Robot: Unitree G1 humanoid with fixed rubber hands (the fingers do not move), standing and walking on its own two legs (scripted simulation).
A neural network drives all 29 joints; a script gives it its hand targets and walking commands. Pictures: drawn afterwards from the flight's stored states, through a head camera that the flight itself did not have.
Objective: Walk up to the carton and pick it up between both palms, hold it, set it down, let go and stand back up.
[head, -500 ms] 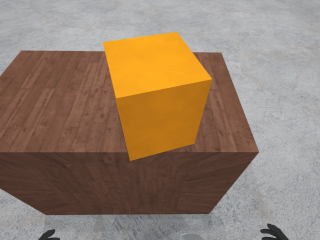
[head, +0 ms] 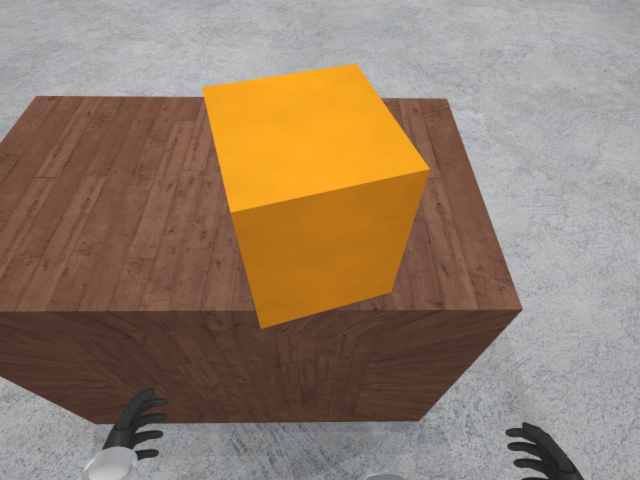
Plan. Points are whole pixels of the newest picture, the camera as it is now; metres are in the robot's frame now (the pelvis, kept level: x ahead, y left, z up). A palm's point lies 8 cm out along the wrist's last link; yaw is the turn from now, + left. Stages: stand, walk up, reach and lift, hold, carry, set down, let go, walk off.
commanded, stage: reach and lift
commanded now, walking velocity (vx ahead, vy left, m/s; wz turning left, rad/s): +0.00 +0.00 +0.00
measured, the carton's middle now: (306, 201) +0.45 +0.02 +0.08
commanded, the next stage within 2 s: none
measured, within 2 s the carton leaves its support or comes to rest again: neither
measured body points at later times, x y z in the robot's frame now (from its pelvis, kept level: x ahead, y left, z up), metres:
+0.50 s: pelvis -0.02 +0.00 +0.01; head -0.02 -0.01 +0.46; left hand +0.17 +0.21 -0.03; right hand +0.15 -0.28 -0.03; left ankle -0.01 +0.12 -0.73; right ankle +0.04 -0.11 -0.73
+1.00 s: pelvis -0.01 -0.01 +0.01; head +0.01 -0.01 +0.46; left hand +0.21 +0.19 +0.04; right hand +0.21 -0.26 +0.03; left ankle -0.01 +0.12 -0.73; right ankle +0.04 -0.11 -0.73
